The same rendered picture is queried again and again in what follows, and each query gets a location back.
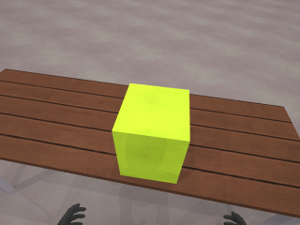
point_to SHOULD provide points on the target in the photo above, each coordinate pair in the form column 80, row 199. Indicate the table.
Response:
column 240, row 153

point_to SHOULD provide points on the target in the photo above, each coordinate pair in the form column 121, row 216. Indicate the right robot hand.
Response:
column 235, row 218

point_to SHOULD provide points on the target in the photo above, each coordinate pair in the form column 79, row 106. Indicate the carton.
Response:
column 151, row 133

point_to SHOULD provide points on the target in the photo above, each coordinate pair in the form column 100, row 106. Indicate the left robot hand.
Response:
column 69, row 215

